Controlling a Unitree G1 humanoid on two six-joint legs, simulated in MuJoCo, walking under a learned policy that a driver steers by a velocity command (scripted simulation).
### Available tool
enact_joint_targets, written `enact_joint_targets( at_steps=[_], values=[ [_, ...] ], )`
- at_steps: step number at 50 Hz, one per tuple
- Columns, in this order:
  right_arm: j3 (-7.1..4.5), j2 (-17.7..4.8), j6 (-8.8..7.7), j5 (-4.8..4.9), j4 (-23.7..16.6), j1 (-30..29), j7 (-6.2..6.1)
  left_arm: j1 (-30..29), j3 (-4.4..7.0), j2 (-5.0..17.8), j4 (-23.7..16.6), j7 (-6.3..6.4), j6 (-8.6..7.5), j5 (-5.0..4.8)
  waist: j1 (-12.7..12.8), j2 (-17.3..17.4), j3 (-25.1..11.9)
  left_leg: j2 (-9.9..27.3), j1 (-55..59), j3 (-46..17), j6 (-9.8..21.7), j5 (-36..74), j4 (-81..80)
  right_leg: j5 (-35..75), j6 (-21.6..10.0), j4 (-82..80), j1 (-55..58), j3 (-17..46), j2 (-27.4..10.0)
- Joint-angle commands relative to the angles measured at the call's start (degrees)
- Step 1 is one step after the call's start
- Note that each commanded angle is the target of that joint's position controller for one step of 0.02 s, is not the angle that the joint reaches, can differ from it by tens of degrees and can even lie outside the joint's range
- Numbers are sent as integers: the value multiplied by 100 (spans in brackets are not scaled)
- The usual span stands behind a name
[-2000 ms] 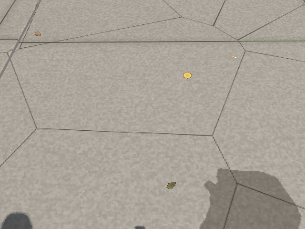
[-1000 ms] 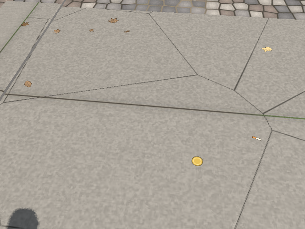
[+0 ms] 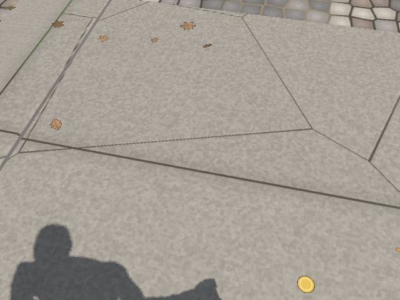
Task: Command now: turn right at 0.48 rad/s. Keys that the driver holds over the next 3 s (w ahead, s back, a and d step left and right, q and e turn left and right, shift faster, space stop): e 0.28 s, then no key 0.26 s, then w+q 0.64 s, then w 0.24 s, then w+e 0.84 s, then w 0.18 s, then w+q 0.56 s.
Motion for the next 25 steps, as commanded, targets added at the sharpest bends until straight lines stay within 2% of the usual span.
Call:
enact_joint_targets(
  at_steps=[1,2,3,4,5,6,7,8,10,12,15,17,20,22,23,24,25],
  values=[
    [-146,-458,-108,11,-128,716,59,-335,223,909,-502,71,22,-59,-370,-1030,-1018,-143,978,290,117,836,-1306,-214,-914,-672,538,1417,-989],
    [-206,-612,-107,-16,-84,888,66,-231,195,806,-506,88,43,-69,-412,-860,-969,105,1457,173,272,995,-1742,-778,-681,-470,147,1312,-776],
    [-313,-1049,-82,-144,-115,1095,23,-97,109,494,-548,72,48,-19,-364,122,-946,1338,2015,-984,708,653,-2241,-1885,-333,681,-707,779,-298],
    [-396,-1463,-42,-363,-208,749,40,-131,107,390,-796,33,-37,-33,-157,1787,-652,2514,1454,-2574,1573,1113,-2734,-2768,-77,2012,-1546,-140,464],
    [-298,-1143,-111,-465,-426,402,20,-100,239,851,-698,20,-99,11,-147,1319,-540,2621,1136,-2560,1851,1254,-2770,-2650,26,3161,-1469,157,60],
    [-217,-834,-156,-377,-525,6,-13,114,328,1029,-526,14,-65,-39,47,866,-442,2262,1033,-1876,1593,1430,-2623,-2261,44,3635,-1423,131,45],
    [-176,-702,-183,-246,-593,-209,-28,345,326,919,-355,49,14,-18,129,688,-372,1892,1099,-1311,1326,1494,-2514,-1935,136,3885,-1442,34,7],
    [-147,-631,-198,-149,-594,-241,-45,424,309,833,-313,68,72,16,79,710,-309,1773,1196,-992,1252,1703,-2449,-1657,243,4169,-1544,-13,-42],
    [-113,-606,-171,-149,-534,-3,-102,266,250,655,-453,36,98,-23,-63,766,-263,1617,1262,-462,1320,2243,-2413,-1394,413,4361,-1555,-264,-89],
    [-137,-682,-119,-165,-451,358,-161,-118,173,522,-701,-1,79,-76,-306,883,-269,1678,1784,-289,1433,2533,-2376,-1258,551,3790,-1789,-415,-221],
    [-222,-915,-64,-140,-388,634,-171,-355,71,373,-945,-86,68,-43,-496,960,-479,1886,2187,-188,1554,2893,-2271,-1429,622,2913,-1454,-560,-411],
    [-271,-1055,-45,-104,-404,561,-106,-360,12,303,-1022,-141,64,-22,-487,1030,-536,1906,1948,-19,1579,3089,-2220,-1636,526,2303,-822,-760,-417],
    [-299,-1139,-41,-15,-378,522,10,-262,32,414,-1019,-184,84,-26,-461,1125,-550,1950,1793,28,1581,3314,-2058,-1601,329,1451,-125,-1045,-261],
    [-276,-1112,-39,91,-328,399,48,-19,35,372,-924,-217,87,-22,-259,1072,-541,1875,1688,98,1405,3275,-1728,-875,80,265,510,-1152,-159],
    [-229,-995,-47,133,-252,456,58,182,52,405,-832,-222,80,0,-139,959,-558,1748,1464,209,1165,3072,-1483,-108,-98,-602,1109,-1151,-106],
    [-143,-764,-96,45,-142,719,88,307,98,629,-824,-181,88,16,-161,546,-794,1510,951,468,733,2424,-1079,887,-258,-792,2045,-631,-477],
    [33,-302,-168,-296,-293,778,168,453,162,1111,-918,-85,106,98,-338,-985,-1217,990,-184,992,163,7,224,3470,-706,-344,3109,891,-1871]
  ],
)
